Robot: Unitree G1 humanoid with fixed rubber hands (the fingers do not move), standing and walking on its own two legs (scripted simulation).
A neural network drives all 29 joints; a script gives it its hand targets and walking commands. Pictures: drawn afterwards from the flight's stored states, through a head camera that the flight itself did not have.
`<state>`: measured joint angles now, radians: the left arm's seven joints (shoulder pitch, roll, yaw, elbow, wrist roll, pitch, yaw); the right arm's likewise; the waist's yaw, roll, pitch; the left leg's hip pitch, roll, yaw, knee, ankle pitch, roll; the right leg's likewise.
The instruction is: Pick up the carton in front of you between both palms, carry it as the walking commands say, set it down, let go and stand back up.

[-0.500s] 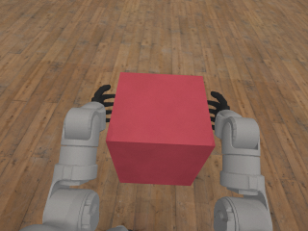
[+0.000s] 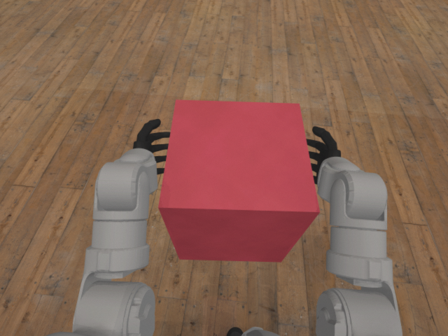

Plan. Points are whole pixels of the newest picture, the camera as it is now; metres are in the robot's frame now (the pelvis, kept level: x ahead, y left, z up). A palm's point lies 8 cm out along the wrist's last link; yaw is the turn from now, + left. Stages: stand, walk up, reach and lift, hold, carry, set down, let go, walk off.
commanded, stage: carry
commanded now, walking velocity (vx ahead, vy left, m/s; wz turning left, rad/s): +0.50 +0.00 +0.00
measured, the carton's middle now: (233, 189) +0.37 +0.00 +0.04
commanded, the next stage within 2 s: none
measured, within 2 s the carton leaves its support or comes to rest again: neither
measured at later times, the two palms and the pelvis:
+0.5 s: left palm (153, 59) +0.68 +0.20 +0.10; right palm (280, 69) +0.65 -0.10 +0.10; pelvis +0.32 +0.06 +0.01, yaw -2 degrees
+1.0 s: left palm (178, 15) +0.90 +0.17 +0.10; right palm (282, 21) +0.91 -0.13 +0.09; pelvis +0.64 +0.02 +0.02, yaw +1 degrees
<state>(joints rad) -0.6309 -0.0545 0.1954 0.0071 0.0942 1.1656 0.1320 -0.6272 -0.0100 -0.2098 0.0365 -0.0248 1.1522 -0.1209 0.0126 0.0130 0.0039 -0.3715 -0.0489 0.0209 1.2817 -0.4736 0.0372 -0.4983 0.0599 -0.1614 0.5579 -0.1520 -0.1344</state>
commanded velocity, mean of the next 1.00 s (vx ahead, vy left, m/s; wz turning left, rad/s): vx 0.50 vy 0.00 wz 0.00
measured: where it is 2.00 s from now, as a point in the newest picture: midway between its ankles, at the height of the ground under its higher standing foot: (221, 134)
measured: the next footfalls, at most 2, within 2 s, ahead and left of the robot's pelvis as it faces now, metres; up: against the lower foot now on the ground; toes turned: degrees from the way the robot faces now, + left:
left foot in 0.38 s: +0.42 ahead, +0.13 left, +0.00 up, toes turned +5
right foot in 0.86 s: +0.72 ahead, -0.06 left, +0.00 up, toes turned -10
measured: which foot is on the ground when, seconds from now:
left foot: up 0.00-0.36, down 0.38-0.88, up 0.90-1.00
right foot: down 0.00-0.40, up 0.42-0.84, down 0.86-1.00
